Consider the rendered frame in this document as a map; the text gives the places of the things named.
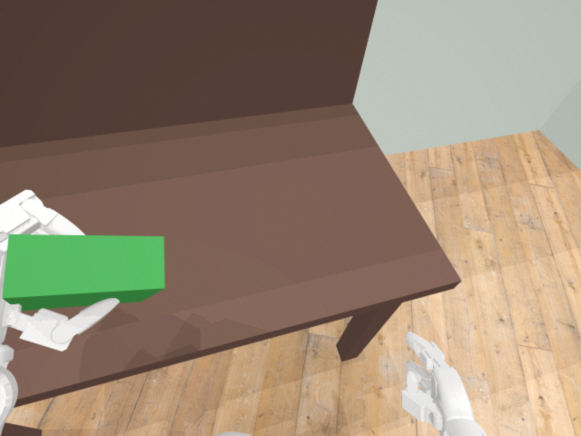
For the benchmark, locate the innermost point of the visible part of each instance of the robot left hand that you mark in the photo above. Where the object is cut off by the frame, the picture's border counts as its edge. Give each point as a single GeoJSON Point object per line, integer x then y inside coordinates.
{"type": "Point", "coordinates": [26, 214]}

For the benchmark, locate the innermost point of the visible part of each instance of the table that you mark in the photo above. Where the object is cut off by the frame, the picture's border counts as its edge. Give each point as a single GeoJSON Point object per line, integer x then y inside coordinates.
{"type": "Point", "coordinates": [227, 127]}

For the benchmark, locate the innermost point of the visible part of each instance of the robot right hand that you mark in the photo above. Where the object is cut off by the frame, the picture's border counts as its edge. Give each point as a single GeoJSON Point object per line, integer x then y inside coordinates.
{"type": "Point", "coordinates": [442, 396]}

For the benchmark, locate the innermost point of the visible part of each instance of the robot left forearm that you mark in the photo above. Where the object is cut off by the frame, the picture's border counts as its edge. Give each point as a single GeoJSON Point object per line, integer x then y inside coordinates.
{"type": "Point", "coordinates": [8, 385]}

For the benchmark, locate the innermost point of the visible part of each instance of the sponge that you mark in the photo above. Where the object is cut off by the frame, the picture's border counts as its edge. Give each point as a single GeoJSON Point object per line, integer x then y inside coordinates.
{"type": "Point", "coordinates": [57, 271]}

